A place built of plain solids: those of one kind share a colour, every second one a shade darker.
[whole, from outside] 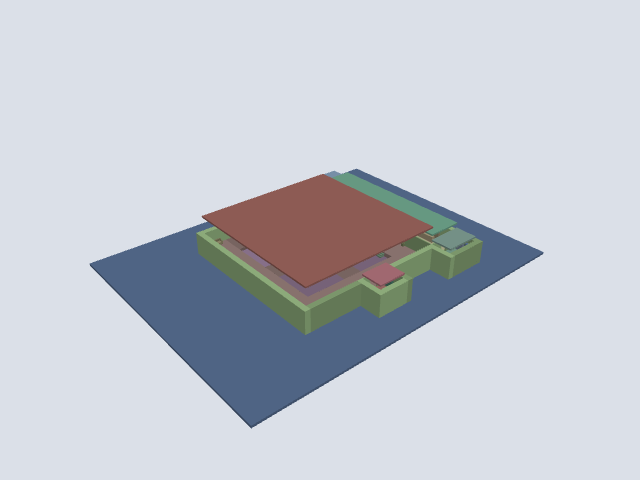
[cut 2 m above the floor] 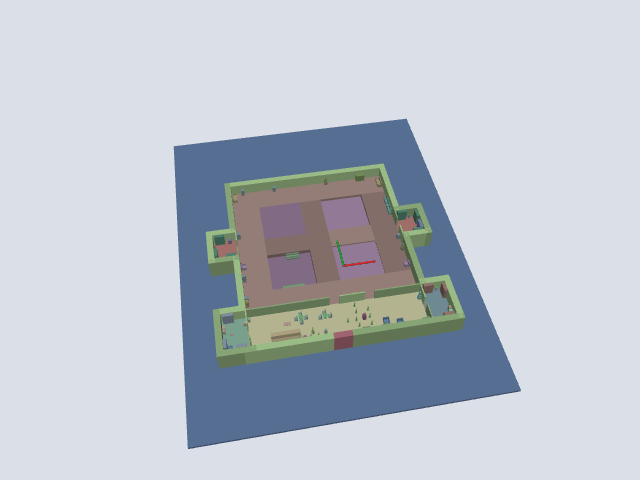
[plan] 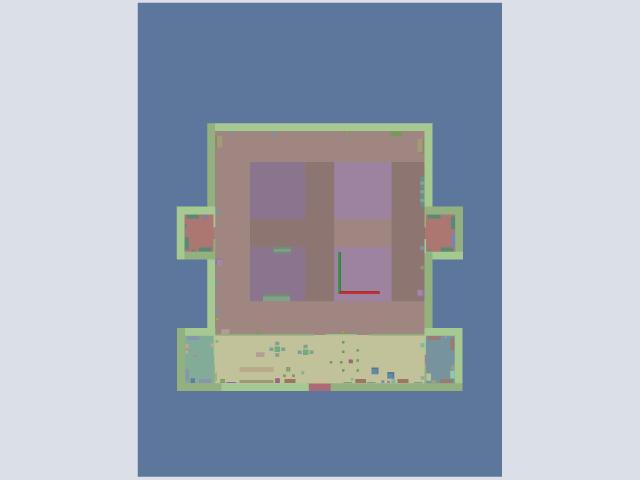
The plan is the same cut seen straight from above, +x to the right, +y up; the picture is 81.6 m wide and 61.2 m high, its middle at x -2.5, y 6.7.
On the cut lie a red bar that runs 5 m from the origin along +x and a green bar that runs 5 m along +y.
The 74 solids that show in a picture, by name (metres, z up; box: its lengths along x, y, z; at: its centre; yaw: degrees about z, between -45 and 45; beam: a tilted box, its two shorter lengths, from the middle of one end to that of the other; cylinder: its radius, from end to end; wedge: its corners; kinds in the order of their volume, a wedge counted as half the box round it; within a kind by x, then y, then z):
{
 "ground_under_all_1": {"box": [46.46, 60.43, 0.4], "at": [-2.52, 6.72, -1.52]},
 "wall_1": {"box": [1.0, 6.75, 4.07], "at": [-20.27, 7.58, 0.67]},
 "wall_2": {"box": [1.0, 8.05, 4.07], "at": [-20.22, -8.54, 0.67]},
 "wall_3": {"box": [4.9, 1.0, 4.07], "at": [-18.32, 4.71, 0.67]},
 "wall_4": {"box": [4.9, 1.0, 4.07], "at": [-18.32, 10.46, 0.67]},
 "wall_5": {"box": [4.85, 1.0, 4.07], "at": [-18.3, -5.01, 0.67]},
 "wall_6": {"box": [5.65, 1.0, 4.07], "at": [-17.89, -12.07, 0.67]},
 "wall_7": {"box": [1.0, 10.65, 4.07], "at": [-16.37, -0.19, 0.67]},
 "wall_8": {"box": [1.0, 11.56, 4.07], "at": [-16.37, 15.81, 0.67]},
 "wall_9": {"box": [12.95, 1.0, 4.07], "at": [-10.4, -12.07, 0.67]},
 "wall_10": {"box": [12.8, 0.2, 4.07], "at": [-9.67, -5.42, 0.67]},
 "wall_11": {"box": [28.7, 1.0, 4.07], "at": [-2.52, 21.09, 0.67]},
 "wall_12": {"box": [4.0, 0.2, 4.07], "at": [0.23, -5.42, 0.67]},
 "wall_13": {"box": [12.95, 1.0, 4.07], "at": [5.36, -12.07, 0.67]},
 "wall_14": {"box": [7.3, 0.2, 4.07], "at": [7.38, -5.42, 0.67]},
 "wall_15": {"box": [0.2, 2.63, 4.07], "at": [10.93, -10.45, 0.67]},
 "wall_16": {"box": [0.2, 2.63, 4.07], "at": [10.93, -6.63, 0.67]},
 "wall_17": {"box": [0.2, 1.83, 4.07], "at": [10.93, 9.25, 0.67]},
 "wall_18": {"box": [1.0, 10.65, 4.07], "at": [11.33, -0.19, 0.67]},
 "wall_19": {"box": [1.0, 11.56, 4.07], "at": [11.33, 15.81, 0.67]},
 "wall_20": {"box": [5.65, 1.0, 4.07], "at": [12.86, -12.07, 0.67]},
 "wall_21": {"box": [4.85, 1.0, 4.07], "at": [13.26, -5.01, 0.67]},
 "wall_22": {"box": [4.9, 1.0, 4.07], "at": [13.28, 4.71, 0.67]},
 "wall_23": {"box": [4.9, 1.0, 4.07], "at": [13.28, 10.46, 0.67]},
 "wall_24": {"box": [1.0, 8.05, 4.07], "at": [15.18, -8.54, 0.67]},
 "wall_25": {"box": [1.0, 6.75, 4.07], "at": [15.23, 7.58, 0.67]},
 "floor_gang_1": {"box": [4.55, 17.75, 1.37], "at": [-13.7, 7.76, -0.69]},
 "floor_gang_2": {"box": [7.05, 3.5, 1.37], "at": [-7.89, 7.58, -0.69]},
 "floor_gang_3": {"box": [26.9, 4.3, 1.37], "at": [-2.52, -3.27, -0.69]},
 "floor_gang_4": {"box": [3.7, 17.75, 1.37], "at": [-2.52, 7.76, -0.69]},
 "floor_gang_5": {"box": [26.9, 4.05, 1.37], "at": [-2.52, 18.66, -0.69]},
 "floor_gang_6": {"box": [7.3, 3.5, 1.37], "at": [2.98, 7.58, -0.69]},
 "floor_gang_7": {"box": [4.3, 17.75, 1.37], "at": [8.78, 7.76, -0.69]},
 "floor_foyer_1": {"box": [26.9, 6.25, 1.37], "at": [-2.52, -8.54, -0.69]},
 "ceil_hall_1": {"box": [26.9, 26.1, 0.3], "at": [-2.52, 7.63, 5.8]},
 "step_tier_1": {"box": [7.05, 6.95, 0.64], "at": [-7.89, 2.36, -1.05]},
 "step_tier_2": {"box": [7.05, 7.3, 1.37], "at": [-7.89, 12.98, -0.69]},
 "step_tier_3": {"box": [7.3, 6.95, 1.15], "at": [2.98, 2.36, -0.8]},
 "step_tier_4": {"box": [7.3, 7.3, 0.87], "at": [2.98, 12.98, -0.94]},
 "floor_side_1": {"box": [3.9, 4.95, 1.37], "at": [-17.92, 7.58, -0.69]},
 "floor_side_2": {"box": [3.9, 4.95, 1.37], "at": [12.88, 7.58, -0.69]},
 "ceil_foyer_1": {"box": [26.9, 6.25, 0.3], "at": [-2.52, -8.54, 4.35]},
 "floor_cloaks_1": {"box": [3.85, 6.25, 1.37], "at": [12.86, -8.54, -0.69]},
 "floor_store_1": {"box": [3.85, 6.25, 1.37], "at": [-17.89, -8.54, -0.69]},
 "door_leaf_1": {"box": [2.8, 0.97, 4.64], "at": [-2.52, -12.08, 0.95]},
 "ceil_cloaks_1": {"box": [3.85, 6.25, 0.3], "at": [12.86, -8.54, 3.4]},
 "ceil_store_1": {"box": [3.85, 6.25, 0.3], "at": [-17.89, -8.54, 3.4]},
 "bar_foyer_1": {"box": [4.35, 0.4, 2.1], "at": [-10.6, -11.34, 1.05]},
 "bar_foyer_2": {"box": [4.35, 0.65, 1.1], "at": [-10.6, -9.81, 0.55]},
 "shelves_side_1": {"box": [0.5, 1.6, 2.0], "at": [-19.49, 6.26, 1.0]},
 "shelves_side_2": {"box": [1.6, 0.5, 2.0], "at": [-18.72, 9.68, 1.0]},
 "shelves_side_3": {"box": [1.6, 0.5, 2.0], "at": [12.08, 9.68, 1.0]},
 "shelves_side_4": {"box": [0.5, 1.6, 2.0], "at": [14.45, 8.91, 1.0]},
 "ceil_side_1": {"box": [3.9, 4.95, 0.3], "at": [-17.92, 7.58, 3.4]},
 "shelves_cloaks_1": {"box": [1.6, 0.5, 2.0], "at": [12.08, -5.79, 1.0]},
 "shelves_cloaks_2": {"box": [1.6, 0.5, 2.0], "at": [13.63, -11.29, 1.0]},
 "shelves_cloaks_3": {"box": [0.5, 1.6, 2.0], "at": [14.4, -6.57, 1.0]},
 "shelves_store_1": {"box": [0.5, 1.6, 2.0], "at": [-19.44, -10.52, 1.0]},
 "shelves_store_2": {"box": [1.6, 0.5, 2.0], "at": [-18.67, -5.79, 1.0]},
 "shelves_store_3": {"box": [1.6, 0.5, 2.0], "at": [-17.12, -11.29, 1.0]},
 "tread_1": {"box": [3.45, 0.3, 1.19], "at": [-8.05, -0.96, -0.78]},
 "tread_2": {"box": [3.45, 0.3, 1.0], "at": [-8.05, -0.67, -0.87]},
 "tread_3": {"box": [3.45, 0.3, 0.82], "at": [-8.05, -0.36, -0.96]},
 "tread_4": {"box": [2.2, 0.3, 0.82], "at": [-7.34, 5.08, -0.96]},
 "lockers_side_1": {"box": [0.48, 1.8, 1.8], "at": [14.46, 6.71, 0.9]},
 "upright_1": {"box": [1.5, 0.62, 1.25], "at": [7.23, 20.24, 0.62]},
 "sofa_1": {"box": [0.86, 1.71, 0.33], "at": [-15.4, 19.34, 0.27]},
 "sofa_2": {"box": [0.86, 1.89, 0.33], "at": [10.37, 18.67, 0.27]},
 "bench_foyer_1": {"box": [1.4, 0.5, 0.46], "at": [-6.32, -11.29, 0.22]},
 "bench_foyer_2": {"box": [1.4, 0.5, 0.46], "at": [2.68, -11.29, 0.22]},
 "bench_foyer_3": {"box": [1.4, 0.5, 0.46], "at": [8.08, -11.29, 0.22]},
 "case_cloaks_1": {"box": [0.55, 1.0, 0.81], "at": [14.38, -10.46, 0.49]},
 "low_table_foyer_1": {"box": [1.09, 0.6, 0.04], "at": [-10.13, -7.92, 0.41]},
 "low_table_1": {"box": [1.06, 0.6, 0.04], "at": [-14.56, -4.98, 0.41]}
}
